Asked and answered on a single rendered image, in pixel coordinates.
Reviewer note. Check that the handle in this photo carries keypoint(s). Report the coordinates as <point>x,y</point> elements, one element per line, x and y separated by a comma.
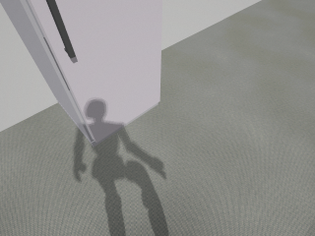
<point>61,28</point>

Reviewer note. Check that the fridge door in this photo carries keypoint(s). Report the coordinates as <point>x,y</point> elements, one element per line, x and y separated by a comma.
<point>115,75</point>

